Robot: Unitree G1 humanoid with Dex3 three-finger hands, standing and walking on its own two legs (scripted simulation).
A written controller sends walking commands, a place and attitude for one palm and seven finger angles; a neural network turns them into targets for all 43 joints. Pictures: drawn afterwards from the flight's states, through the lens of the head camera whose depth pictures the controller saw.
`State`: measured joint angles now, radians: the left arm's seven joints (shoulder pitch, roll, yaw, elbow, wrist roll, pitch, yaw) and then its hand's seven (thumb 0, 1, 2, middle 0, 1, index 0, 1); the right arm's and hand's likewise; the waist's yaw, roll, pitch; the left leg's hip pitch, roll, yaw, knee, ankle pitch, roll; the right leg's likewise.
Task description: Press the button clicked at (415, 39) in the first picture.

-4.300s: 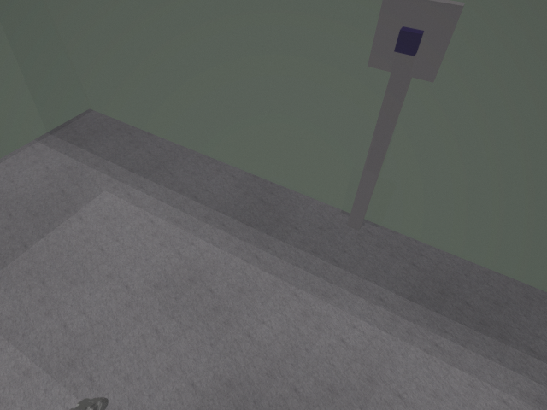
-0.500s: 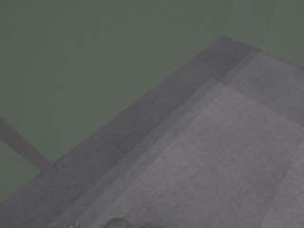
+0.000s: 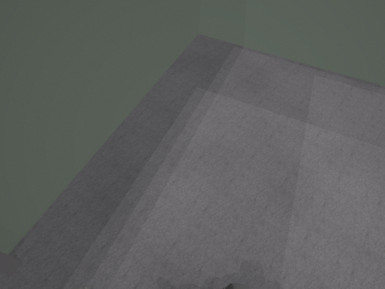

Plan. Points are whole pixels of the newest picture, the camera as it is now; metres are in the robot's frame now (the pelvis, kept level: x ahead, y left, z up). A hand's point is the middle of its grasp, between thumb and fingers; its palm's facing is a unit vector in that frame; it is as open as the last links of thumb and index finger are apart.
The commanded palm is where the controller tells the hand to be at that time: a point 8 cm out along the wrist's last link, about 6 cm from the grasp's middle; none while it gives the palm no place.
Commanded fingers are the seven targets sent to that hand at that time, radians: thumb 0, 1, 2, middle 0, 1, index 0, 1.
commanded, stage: walk to a spot facing it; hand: left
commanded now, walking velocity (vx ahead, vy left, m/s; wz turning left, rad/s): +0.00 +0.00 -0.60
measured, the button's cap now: out of the picture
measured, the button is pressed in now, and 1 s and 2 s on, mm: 0 0 0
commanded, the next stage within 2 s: turn to face it in 0.72 s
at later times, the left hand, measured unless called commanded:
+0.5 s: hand out of the picture +0.12 +0.15 -0.17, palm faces -0.19 -0.96 -0.21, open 7.4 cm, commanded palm none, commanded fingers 0.00 0.90 0.90 -0.20 -0.30 -0.20 -0.30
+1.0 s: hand (183, 205) +0.35 +0.04 -0.17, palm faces -0.51 -0.82 -0.24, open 7.4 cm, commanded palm none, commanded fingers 0.00 0.90 0.90 -0.20 -0.30 -0.20 -0.30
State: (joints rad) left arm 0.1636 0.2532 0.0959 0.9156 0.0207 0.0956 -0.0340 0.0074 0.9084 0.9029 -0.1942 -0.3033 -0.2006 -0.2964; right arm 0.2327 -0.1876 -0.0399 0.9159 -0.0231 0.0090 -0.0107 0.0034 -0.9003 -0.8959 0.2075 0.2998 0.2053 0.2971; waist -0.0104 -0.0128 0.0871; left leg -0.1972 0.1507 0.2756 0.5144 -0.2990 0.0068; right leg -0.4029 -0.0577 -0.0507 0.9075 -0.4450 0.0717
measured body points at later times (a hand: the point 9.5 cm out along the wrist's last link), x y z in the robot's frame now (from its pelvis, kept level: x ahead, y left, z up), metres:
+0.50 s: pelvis +0.04 -0.03 +0.00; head +0.06 -0.03 +0.45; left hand +0.13 +0.20 -0.15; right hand +0.07 -0.31 -0.13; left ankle +0.11 +0.10 -0.71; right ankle -0.01 -0.13 -0.74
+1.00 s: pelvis +0.14 -0.06 -0.01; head +0.17 -0.09 +0.43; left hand +0.38 +0.08 -0.15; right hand -0.02 -0.24 -0.17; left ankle +0.14 +0.08 -0.74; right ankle +0.12 -0.19 -0.74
